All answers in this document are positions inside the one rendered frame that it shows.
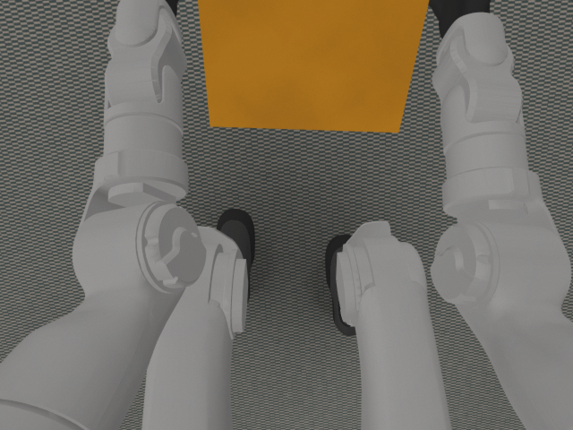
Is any robot right upper arm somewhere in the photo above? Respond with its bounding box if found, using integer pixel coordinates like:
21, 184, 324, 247
430, 219, 573, 430

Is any robot left forearm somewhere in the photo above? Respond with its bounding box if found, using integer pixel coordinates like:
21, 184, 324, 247
77, 0, 189, 232

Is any right robot hand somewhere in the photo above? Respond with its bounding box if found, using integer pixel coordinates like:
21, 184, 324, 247
428, 0, 491, 39

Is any robot right forearm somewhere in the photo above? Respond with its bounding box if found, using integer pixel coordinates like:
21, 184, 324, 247
432, 13, 571, 281

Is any right robot foot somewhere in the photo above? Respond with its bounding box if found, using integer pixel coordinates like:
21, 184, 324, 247
325, 235, 356, 336

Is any robot left shin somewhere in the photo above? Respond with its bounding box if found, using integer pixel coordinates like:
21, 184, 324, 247
197, 226, 243, 259

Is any robot left upper arm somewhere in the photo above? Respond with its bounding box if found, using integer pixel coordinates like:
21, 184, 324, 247
0, 201, 207, 430

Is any carton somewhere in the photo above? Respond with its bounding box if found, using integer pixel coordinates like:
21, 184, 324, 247
198, 0, 429, 133

